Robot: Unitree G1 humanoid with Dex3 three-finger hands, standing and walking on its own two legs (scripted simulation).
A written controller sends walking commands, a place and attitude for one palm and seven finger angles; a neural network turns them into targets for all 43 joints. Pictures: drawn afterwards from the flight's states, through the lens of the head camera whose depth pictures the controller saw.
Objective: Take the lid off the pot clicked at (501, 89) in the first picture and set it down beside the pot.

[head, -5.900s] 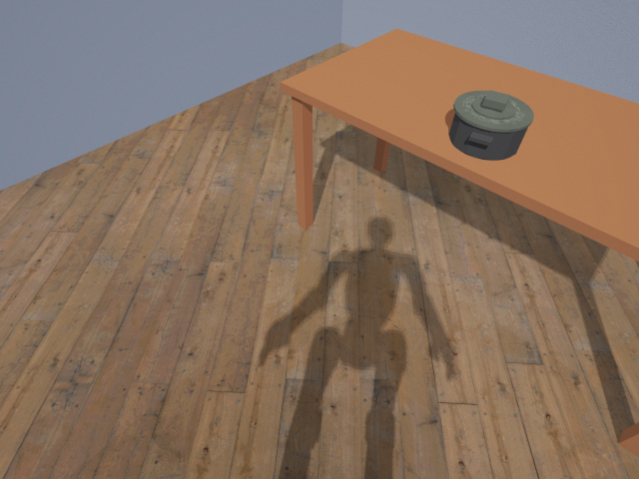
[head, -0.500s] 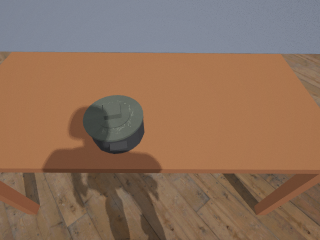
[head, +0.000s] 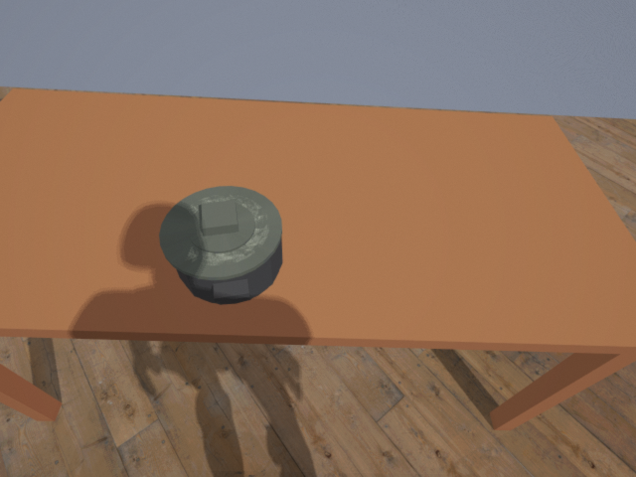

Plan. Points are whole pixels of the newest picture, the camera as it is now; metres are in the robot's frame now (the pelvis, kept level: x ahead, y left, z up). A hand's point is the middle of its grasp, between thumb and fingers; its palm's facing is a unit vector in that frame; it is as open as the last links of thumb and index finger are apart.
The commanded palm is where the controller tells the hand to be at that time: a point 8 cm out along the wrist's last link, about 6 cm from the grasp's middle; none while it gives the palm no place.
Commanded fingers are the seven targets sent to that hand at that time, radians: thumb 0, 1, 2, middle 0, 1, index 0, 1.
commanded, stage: look again from close up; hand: left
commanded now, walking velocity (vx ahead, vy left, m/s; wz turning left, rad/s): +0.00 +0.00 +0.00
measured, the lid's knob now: (219, 217) +0.47 +0.18 +0.02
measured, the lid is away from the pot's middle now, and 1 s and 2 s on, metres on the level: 0.00 0.00 0.00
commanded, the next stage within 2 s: lift the closed hand beside the body in 0.04 s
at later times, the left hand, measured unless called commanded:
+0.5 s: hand out of the picture +0.10 +0.18 -0.08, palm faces +0.15 -0.96 -0.24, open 4.9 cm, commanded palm +0.07 +0.25 -0.05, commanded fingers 0.00 0.90 0.90 -1.04 -1.21 -1.04 -1.21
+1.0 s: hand out of the picture +0.09 +0.23 -0.05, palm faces +0.20 -0.92 -0.33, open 3.1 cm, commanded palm +0.05 +0.27 +0.00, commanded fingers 0.00 0.90 0.90 -1.30 -1.50 -1.30 -1.50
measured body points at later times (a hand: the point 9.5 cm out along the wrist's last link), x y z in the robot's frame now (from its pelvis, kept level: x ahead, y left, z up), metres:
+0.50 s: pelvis -0.03 -0.01 +0.00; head -0.03 -0.02 +0.45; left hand +0.09 +0.23 -0.06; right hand +0.18 -0.24 -0.06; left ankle +0.03 +0.12 -0.73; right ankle -0.09 -0.10 -0.73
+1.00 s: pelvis -0.03 +0.00 +0.01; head -0.02 -0.01 +0.46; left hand +0.08 +0.28 -0.02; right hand +0.13 -0.22 -0.09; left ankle +0.03 +0.12 -0.73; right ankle -0.09 -0.10 -0.73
